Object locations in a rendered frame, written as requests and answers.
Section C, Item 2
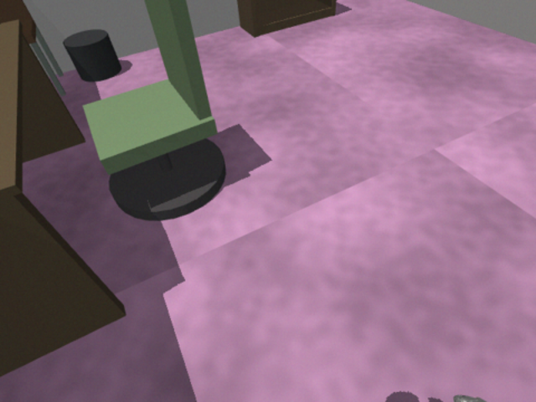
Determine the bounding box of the desk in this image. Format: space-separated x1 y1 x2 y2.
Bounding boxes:
0 19 126 377

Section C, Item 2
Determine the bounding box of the office chair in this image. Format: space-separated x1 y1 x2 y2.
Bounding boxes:
83 0 226 221

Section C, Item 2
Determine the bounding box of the chair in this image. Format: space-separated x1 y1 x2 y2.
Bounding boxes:
0 0 66 96

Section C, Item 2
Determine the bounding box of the bookshelf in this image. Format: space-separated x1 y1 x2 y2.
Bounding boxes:
237 0 337 38

